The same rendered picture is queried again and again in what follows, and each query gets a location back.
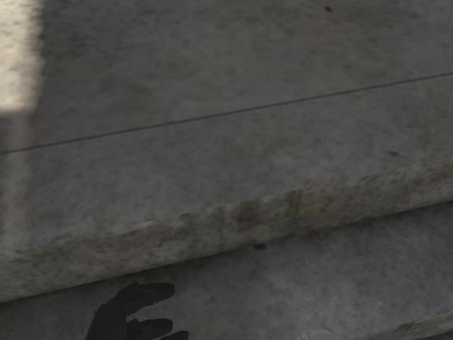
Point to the robot left hand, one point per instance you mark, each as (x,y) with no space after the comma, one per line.
(110,320)

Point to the robot right shin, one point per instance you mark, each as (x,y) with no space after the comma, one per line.
(324,331)

